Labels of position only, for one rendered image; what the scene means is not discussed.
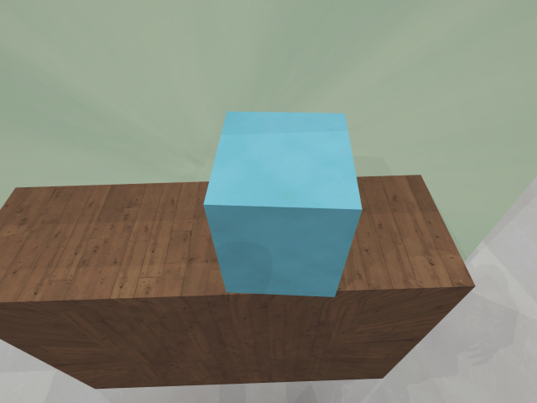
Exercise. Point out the pedestal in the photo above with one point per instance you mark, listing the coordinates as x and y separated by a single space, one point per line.
119 286

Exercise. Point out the carton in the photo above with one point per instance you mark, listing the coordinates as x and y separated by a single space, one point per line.
283 203

